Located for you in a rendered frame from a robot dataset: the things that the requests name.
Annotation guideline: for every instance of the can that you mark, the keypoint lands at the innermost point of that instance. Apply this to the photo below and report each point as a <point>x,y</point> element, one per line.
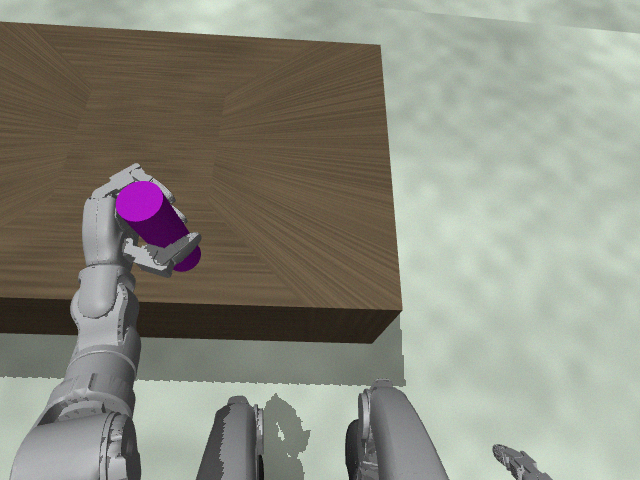
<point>145,208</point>

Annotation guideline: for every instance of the right robot hand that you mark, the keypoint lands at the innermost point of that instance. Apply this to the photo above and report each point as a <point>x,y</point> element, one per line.
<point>521,465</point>

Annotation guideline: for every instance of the left robot hand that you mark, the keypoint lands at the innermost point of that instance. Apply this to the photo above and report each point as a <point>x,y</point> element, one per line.
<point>108,239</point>

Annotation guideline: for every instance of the left robot arm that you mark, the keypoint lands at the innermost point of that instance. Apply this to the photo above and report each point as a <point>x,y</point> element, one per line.
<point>86,431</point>

